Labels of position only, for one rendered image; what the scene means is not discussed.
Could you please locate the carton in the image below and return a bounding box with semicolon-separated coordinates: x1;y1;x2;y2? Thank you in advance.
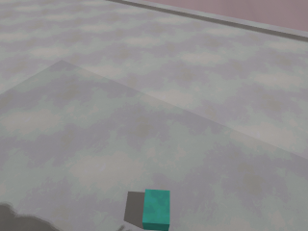
142;189;170;231

